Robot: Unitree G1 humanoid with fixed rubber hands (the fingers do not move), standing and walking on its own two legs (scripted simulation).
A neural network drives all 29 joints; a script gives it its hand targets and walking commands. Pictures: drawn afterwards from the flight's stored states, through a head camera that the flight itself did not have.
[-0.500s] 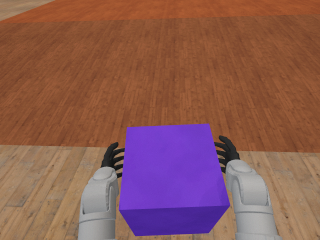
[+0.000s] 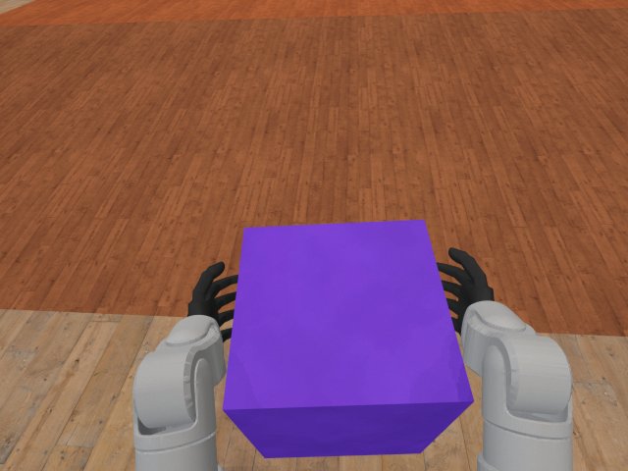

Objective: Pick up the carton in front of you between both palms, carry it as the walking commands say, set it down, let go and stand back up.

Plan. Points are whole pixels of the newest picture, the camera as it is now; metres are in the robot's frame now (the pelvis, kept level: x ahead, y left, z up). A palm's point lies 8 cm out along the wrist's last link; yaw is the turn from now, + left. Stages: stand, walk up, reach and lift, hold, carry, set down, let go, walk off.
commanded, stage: carry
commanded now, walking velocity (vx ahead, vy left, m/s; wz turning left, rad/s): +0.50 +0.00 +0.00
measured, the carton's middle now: (338, 348) +0.28 -0.01 +0.04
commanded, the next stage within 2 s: none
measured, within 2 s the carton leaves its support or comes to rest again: neither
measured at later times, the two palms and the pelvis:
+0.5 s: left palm (221, 191) +0.58 +0.17 +0.08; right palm (392, 185) +0.56 -0.13 +0.08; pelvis +0.31 +0.04 +0.02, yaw -4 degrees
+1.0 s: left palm (245, 70) +0.94 +0.15 +0.16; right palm (372, 56) +0.96 -0.15 +0.16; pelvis +0.63 -0.01 +0.01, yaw +0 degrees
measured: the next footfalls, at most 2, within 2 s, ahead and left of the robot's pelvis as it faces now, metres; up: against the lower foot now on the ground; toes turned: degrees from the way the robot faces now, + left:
left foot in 0.36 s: +0.38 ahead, +0.11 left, +0.00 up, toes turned +11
right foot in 0.82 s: +0.71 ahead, -0.09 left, +0.00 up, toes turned -12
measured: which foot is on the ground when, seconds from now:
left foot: up 0.00-0.34, down 0.36-0.84, up 0.86-1.00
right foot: down 0.00-0.36, up 0.38-0.80, down 0.82-1.00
